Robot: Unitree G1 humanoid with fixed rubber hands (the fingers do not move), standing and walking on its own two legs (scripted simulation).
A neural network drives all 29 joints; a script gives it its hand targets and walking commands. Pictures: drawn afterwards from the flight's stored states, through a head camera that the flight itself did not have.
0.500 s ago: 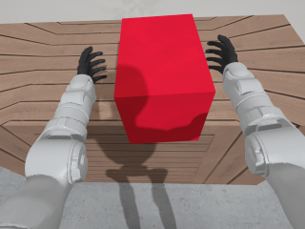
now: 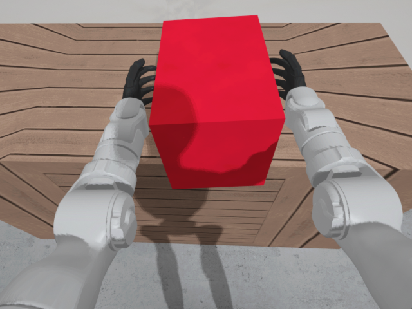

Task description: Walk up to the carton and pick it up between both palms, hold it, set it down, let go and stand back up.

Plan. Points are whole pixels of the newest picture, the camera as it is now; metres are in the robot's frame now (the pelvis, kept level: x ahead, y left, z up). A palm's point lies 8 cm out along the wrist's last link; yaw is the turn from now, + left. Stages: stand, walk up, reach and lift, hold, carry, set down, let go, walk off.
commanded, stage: reach and lift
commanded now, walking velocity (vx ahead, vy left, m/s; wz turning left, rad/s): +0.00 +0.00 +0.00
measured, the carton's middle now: (214, 103) +0.52 -0.03 +0.07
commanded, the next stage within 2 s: none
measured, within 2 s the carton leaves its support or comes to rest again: leaves its support in 0.98 s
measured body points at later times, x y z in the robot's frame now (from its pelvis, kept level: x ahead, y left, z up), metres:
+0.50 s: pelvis +0.03 +0.00 +0.00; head +0.07 +0.00 +0.45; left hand +0.49 +0.13 +0.12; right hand +0.47 -0.17 +0.13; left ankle +0.01 +0.11 -0.75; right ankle -0.02 -0.09 -0.75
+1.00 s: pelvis +0.02 +0.00 +0.00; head +0.07 -0.01 +0.45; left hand +0.48 +0.14 +0.13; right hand +0.48 -0.15 +0.13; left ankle +0.01 +0.11 -0.75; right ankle -0.02 -0.09 -0.75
